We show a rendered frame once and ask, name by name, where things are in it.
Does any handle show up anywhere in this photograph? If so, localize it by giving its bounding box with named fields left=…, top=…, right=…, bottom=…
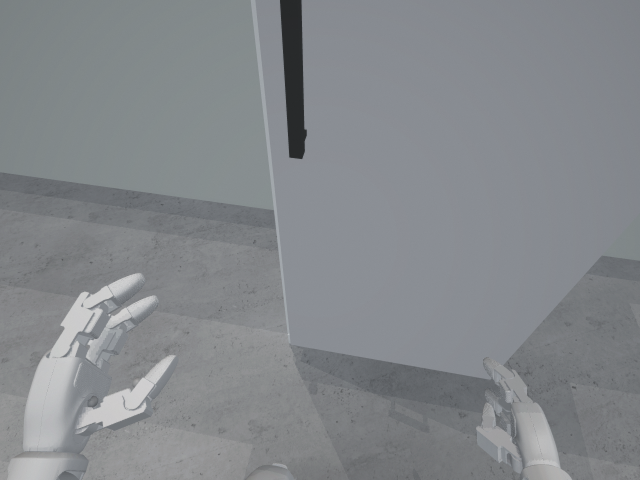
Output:
left=280, top=0, right=307, bottom=159

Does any robot left forearm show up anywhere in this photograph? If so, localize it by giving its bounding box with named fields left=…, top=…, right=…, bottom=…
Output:
left=7, top=452, right=89, bottom=480

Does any fridge door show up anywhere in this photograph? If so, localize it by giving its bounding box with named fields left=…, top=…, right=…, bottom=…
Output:
left=255, top=0, right=640, bottom=380

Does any right robot hand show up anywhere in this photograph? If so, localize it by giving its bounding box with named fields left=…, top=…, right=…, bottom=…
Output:
left=476, top=357, right=561, bottom=474

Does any left robot hand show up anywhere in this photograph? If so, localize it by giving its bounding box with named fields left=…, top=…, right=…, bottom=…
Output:
left=23, top=273, right=179, bottom=454

